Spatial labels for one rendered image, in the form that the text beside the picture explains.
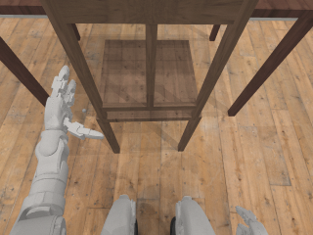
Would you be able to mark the left robot thigh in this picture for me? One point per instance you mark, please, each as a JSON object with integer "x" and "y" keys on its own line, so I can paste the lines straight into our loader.
{"x": 121, "y": 215}

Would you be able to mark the chair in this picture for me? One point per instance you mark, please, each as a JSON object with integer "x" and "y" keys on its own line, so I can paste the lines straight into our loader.
{"x": 148, "y": 79}

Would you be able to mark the robot left hand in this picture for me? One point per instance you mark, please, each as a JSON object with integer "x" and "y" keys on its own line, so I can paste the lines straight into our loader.
{"x": 58, "y": 105}

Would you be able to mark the left robot forearm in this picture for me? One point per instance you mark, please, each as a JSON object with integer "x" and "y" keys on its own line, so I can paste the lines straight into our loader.
{"x": 46, "y": 196}

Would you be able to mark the robot left shin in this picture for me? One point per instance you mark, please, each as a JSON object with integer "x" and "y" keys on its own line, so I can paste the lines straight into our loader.
{"x": 132, "y": 227}

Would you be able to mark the robot right hand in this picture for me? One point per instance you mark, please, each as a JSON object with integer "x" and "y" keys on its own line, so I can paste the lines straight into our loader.
{"x": 254, "y": 227}

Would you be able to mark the left robot upper arm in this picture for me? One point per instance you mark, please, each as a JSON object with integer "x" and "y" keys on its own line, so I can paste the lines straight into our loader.
{"x": 45, "y": 225}

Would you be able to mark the table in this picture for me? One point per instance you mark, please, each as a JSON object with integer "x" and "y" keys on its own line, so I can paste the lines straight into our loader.
{"x": 302, "y": 10}

